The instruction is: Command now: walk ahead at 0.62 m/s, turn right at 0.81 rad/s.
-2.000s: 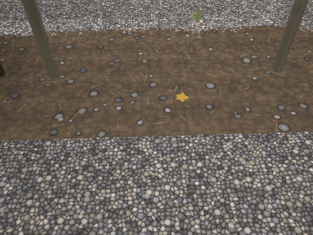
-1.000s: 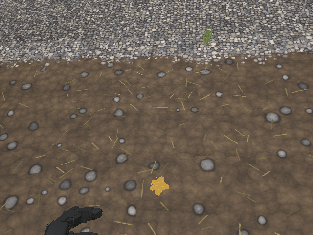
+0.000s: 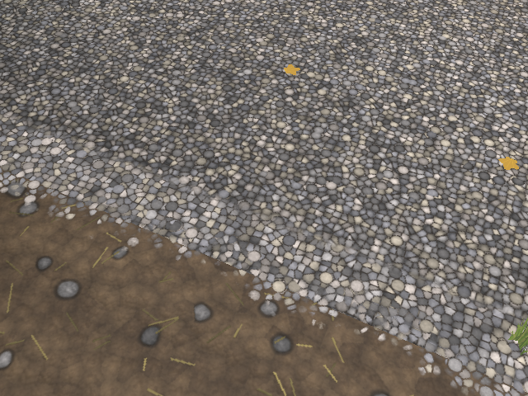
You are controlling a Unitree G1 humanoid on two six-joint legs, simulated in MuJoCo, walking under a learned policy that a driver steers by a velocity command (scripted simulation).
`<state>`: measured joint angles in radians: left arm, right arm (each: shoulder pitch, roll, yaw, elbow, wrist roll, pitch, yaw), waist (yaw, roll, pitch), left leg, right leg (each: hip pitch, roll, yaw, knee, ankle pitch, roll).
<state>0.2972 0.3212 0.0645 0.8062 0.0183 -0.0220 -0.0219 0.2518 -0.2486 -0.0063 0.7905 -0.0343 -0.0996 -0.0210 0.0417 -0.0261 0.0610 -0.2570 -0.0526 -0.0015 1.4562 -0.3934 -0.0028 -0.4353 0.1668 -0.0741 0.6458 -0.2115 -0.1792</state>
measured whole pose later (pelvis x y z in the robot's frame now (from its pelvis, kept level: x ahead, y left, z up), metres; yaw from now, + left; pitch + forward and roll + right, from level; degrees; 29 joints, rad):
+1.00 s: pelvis +0.27 +0.02 +0.03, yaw -46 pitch +0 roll +0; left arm 0.18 0.25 0.02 0.63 0.03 0.04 0.01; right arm 0.29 -0.27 -0.04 0.73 -0.01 0.07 0.01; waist -0.02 0.01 0.02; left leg -0.38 0.01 0.04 0.76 -0.38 -0.01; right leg -0.25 0.06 0.04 0.49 -0.25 -0.05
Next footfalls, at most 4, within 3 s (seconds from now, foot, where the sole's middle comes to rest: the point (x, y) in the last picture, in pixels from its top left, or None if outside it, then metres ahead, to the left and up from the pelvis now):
0.30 left None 0.45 0.07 -0.75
0.72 right None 0.23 -0.08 -0.75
1.06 left None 0.37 0.06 -0.75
1.42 right None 0.25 -0.10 -0.75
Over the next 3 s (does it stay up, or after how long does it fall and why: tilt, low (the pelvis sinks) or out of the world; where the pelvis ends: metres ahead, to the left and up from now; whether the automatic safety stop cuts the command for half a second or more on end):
stays up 1.08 -0.40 0.03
